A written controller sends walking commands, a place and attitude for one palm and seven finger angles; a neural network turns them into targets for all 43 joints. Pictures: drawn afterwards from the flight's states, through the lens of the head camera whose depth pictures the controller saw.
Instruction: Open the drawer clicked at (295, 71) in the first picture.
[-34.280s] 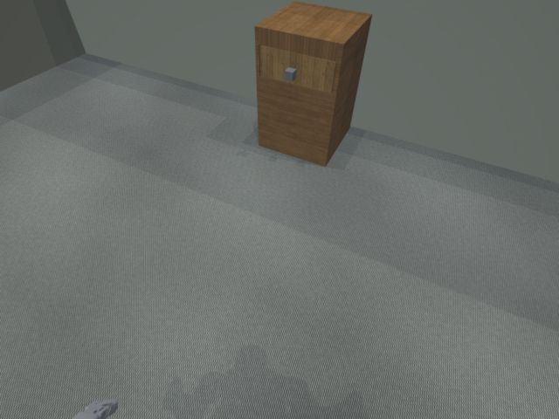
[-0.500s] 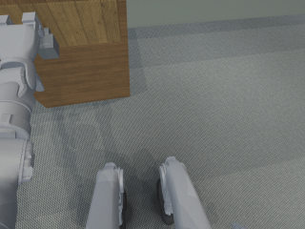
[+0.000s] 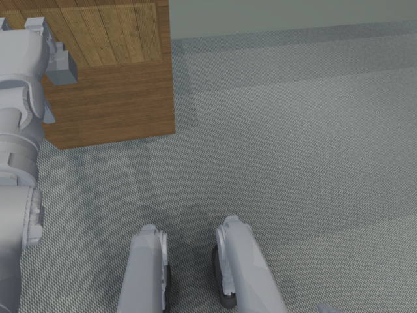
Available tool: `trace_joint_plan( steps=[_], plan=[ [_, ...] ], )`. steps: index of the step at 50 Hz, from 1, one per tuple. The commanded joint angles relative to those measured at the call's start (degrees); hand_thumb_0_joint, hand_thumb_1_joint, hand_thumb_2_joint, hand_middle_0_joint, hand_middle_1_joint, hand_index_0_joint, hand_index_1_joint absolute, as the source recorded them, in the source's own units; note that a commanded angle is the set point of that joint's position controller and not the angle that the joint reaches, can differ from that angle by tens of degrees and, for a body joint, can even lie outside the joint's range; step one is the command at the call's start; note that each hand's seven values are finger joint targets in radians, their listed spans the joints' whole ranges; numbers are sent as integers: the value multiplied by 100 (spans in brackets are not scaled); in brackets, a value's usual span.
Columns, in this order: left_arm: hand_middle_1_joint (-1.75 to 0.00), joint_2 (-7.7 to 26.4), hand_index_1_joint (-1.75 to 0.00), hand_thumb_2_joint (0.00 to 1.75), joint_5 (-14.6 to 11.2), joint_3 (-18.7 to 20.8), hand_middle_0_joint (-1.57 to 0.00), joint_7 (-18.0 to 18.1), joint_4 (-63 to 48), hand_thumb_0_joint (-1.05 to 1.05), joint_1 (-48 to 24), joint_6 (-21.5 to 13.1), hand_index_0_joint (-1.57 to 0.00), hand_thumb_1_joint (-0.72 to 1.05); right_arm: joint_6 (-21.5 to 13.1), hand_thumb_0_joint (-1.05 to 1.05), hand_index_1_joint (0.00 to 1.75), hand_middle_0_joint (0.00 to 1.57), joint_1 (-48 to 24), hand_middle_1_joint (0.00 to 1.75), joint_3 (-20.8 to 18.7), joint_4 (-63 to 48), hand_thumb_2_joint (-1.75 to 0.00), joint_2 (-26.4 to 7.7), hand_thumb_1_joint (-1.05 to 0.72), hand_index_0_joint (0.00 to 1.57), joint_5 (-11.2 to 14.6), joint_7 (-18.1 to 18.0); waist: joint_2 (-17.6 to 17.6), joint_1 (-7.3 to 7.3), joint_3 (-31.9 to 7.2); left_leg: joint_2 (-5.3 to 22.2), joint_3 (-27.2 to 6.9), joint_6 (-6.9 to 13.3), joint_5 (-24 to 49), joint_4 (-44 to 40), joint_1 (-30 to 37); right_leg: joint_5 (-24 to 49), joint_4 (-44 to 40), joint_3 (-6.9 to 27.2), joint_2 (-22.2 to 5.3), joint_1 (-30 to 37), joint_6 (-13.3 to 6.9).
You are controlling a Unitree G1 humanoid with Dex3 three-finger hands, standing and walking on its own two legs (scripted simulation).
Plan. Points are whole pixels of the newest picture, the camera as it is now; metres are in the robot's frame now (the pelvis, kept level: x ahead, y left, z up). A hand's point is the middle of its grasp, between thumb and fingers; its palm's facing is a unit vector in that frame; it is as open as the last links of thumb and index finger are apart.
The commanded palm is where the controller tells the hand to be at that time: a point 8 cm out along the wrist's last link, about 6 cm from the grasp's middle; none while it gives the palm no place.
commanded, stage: lift the hand off the handle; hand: left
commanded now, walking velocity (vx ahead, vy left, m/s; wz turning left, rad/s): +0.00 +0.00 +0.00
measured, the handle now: (60, 59) +0.60 +0.26 -0.02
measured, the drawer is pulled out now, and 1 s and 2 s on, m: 0.00 0.00 0.00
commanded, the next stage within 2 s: none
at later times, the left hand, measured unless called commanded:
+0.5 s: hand (36, 73) +0.54 +0.28 +0.01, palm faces -0.02 -0.01 -1.00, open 13.8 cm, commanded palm +0.53 +0.26 +0.07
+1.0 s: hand (20, 62) +0.53 +0.28 +0.05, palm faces -0.05 -0.03 -1.00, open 13.9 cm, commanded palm +0.52 +0.26 +0.11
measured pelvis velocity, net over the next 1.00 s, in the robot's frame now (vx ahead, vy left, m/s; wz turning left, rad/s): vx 0.05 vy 0.01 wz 0.00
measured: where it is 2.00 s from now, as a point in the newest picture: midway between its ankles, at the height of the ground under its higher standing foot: (194, 294)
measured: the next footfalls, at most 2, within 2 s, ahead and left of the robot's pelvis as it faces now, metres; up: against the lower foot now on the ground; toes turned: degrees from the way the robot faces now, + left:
none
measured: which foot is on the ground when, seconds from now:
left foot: down 0.00-1.00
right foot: down 0.00-1.00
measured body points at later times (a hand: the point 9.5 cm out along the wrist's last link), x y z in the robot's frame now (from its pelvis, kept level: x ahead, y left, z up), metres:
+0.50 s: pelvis +0.03 +0.00 +0.04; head +0.22 +0.03 +0.45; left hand +0.53 +0.28 +0.07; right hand +0.05 -0.27 -0.08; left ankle +0.06 +0.11 -0.51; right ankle +0.09 -0.12 -0.51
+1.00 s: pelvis +0.05 +0.01 +0.09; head +0.22 +0.03 +0.51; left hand +0.53 +0.28 +0.11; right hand +0.09 -0.26 -0.04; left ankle +0.06 +0.11 -0.51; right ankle +0.09 -0.12 -0.51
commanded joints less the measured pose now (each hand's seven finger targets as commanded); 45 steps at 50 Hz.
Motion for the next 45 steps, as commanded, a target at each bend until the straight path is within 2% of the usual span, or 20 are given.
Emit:
trace_joint_plan(
  steps=[1,2,3,7,9,11,12,14,15,16,21,24,25,29,32,35,38,41,43,45],
  plan=[
    [-120,975,-120,30,28,153,-30,-83,-652,0,-1426,54,-30,-50,-40,0,30,20,1169,30,-405,-139,-90,-1006,-90,20,32,-63,593,-151,-3082,71,-30,123,756,-1529,2377,396,-1331,-68,55,2048,-207],
    [-120,982,-120,30,-4,149,-30,-73,-749,0,-1468,59,-30,-50,-39,0,30,20,1175,30,-413,-143,-90,-1001,-90,20,36,-68,523,-168,-3180,57,-3,149,747,-1535,2393,409,-1404,-46,52,2208,-183],
    [-120,1182,-120,30,1,291,-30,-74,-755,0,-1398,74,-30,-50,-22,0,30,20,1177,30,-403,-105,-90,-1013,-90,20,39,-71,560,-91,-3156,63,-24,137,758,-1590,2418,417,-1416,-47,62,2258,-198],
    [-120,1113,-120,30,-26,235,-30,-14,-975,0,-1647,-3,-30,-50,-40,0,30,20,1156,30,-412,-54,-90,-970,-90,20,32,-80,593,-160,-3099,59,-35,155,763,-1704,2568,423,-1567,-35,46,2360,-173],
    [-120,1270,-120,30,-38,377,-30,42,-1016,0,-1629,-63,-30,-50,-45,0,30,20,1127,30,-408,-26,-90,-978,-90,20,19,-93,501,-145,-3048,57,-20,176,718,-1730,2536,383,-1639,4,54,2444,-166],
    [-120,1348,-120,30,-12,479,-30,107,-1172,0,-1704,-187,-30,-50,-62,0,30,20,1132,30,-429,1,-90,-963,-90,20,-14,-94,532,-112,-3243,64,-31,168,895,-1750,2699,511,-1644,15,50,2542,-174],
    [-120,1207,-120,30,-9,396,-30,144,-1110,0,-1589,-221,-30,-50,-70,0,30,20,1101,30,-436,-7,-90,-950,-90,20,-18,-83,705,-98,-3167,43,-21,157,911,-1790,2792,509,-1695,9,58,2485,-188],
    [-120,1234,-120,30,-7,470,-30,225,-1167,0,-1508,-329,-30,-50,-75,0,30,20,1079,30,-445,20,-90,-944,-90,20,-41,-64,741,-34,-3102,49,-24,149,1042,-1822,2869,586,-1722,7,65,2519,-201],
    [-120,1258,-120,30,-17,537,-30,281,-1116,0,-1438,-353,-30,-50,-63,0,30,20,1076,30,-457,30,-90,-951,-90,20,-51,-64,536,-71,-3079,60,-26,160,1061,-1846,2893,604,-1765,1,76,2574,-193],
    [-120,1303,-120,30,-32,574,-30,313,-1134,0,-1482,-396,-30,-50,-64,0,30,20,1061,30,-450,35,-90,-945,-90,20,-58,-58,606,-50,-3075,61,-21,156,1141,-1855,2908,666,-1767,19,70,2607,-196],
    [-120,1509,-120,30,43,863,-30,644,-1431,0,-1386,-499,-30,-50,4,0,30,20,1077,30,-511,73,-90,-966,-90,20,-112,6,935,128,-3532,81,-61,84,1966,-1941,3581,1223,-1754,-22,90,2780,-229],
    [-120,1236,-120,30,57,739,-30,833,-1351,0,-1299,-391,-30,-50,50,0,30,20,1080,30,-550,92,-90,-955,-90,20,-123,61,1008,97,-3478,86,-64,50,2256,-2047,3861,1427,-1870,-69,93,2861,-218],
    [-120,1324,-120,30,47,834,-30,874,-1276,0,-1210,-326,-30,-50,73,0,30,20,1066,30,-552,114,-90,-974,-90,20,-122,77,885,110,-3478,98,-44,59,2276,-2075,3882,1488,-1912,-60,104,2950,-209],
    [-120,1328,-120,30,25,756,-30,853,-1127,0,-1237,-117,-30,-50,129,0,30,20,1086,30,-549,124,-90,-998,-90,20,-100,84,811,79,-3464,88,-37,58,2396,-2238,4001,1680,-2053,-68,94,3256,-193],
    [-120,1098,-120,30,11,569,-30,759,-1323,0,-1348,-115,-30,-50,128,0,30,20,1106,30,-580,122,-90,-972,-90,20,-99,71,932,20,-3663,98,-56,41,2736,-2327,4429,1940,-2159,-74,90,3369,-188],
    [-120,943,-120,30,-59,501,-30,622,-1350,0,-1053,-161,-30,-50,149,0,30,20,1100,30,-602,130,-90,-952,-90,20,-106,47,896,51,-3559,106,-40,42,2880,-2422,4683,2078,-2300,-63,104,3467,-193],
    [-120,817,-120,30,-100,435,-30,529,-1229,0,-849,-243,-30,-50,196,0,30,20,1093,30,-587,134,-90,-937,-90,20,-114,22,734,52,-3218,107,-32,54,2939,-2515,4651,2133,-2395,-69,101,3532,-197],
    [-120,950,-120,30,-90,596,-30,559,-1200,0,-673,-342,-30,-50,249,0,30,20,1032,30,-567,123,-90,-938,-90,20,-127,17,729,154,-3009,106,-2,46,2952,-2606,4618,2148,-2452,-38,91,3594,-220],
    [-120,774,-120,30,-53,490,-30,649,-1126,0,-667,-387,-30,-50,272,0,30,20,1000,30,-582,109,-90,-925,-90,20,-131,14,654,94,-2783,114,-23,35,2900,-2661,4635,2046,-2511,-67,99,3477,-223],
    [-120,858,-120,30,-10,577,-30,756,-1102,0,-610,-411,-30,-50,281,0,30,20,959,30,-589,83,-90,-932,-90,20,-133,23,601,127,-2787,101,3,38,2757,-2701,4591,1950,-2551,-50,104,3534,-222]
  ],
)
